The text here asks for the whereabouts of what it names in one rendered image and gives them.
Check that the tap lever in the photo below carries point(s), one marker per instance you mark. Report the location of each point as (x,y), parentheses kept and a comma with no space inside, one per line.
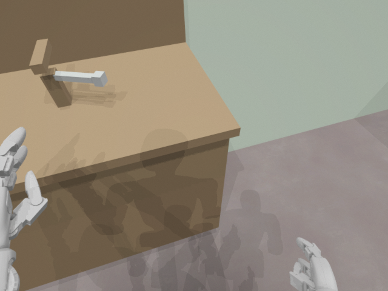
(97,78)

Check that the left robot hand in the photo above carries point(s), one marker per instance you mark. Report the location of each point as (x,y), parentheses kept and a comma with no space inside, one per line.
(12,155)

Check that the robot left forearm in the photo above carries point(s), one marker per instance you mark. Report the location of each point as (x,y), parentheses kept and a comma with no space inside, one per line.
(9,278)

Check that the counter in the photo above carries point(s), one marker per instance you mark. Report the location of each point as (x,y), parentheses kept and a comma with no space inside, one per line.
(126,168)

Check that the right robot hand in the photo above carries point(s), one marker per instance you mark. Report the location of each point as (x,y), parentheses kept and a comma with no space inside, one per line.
(317,274)

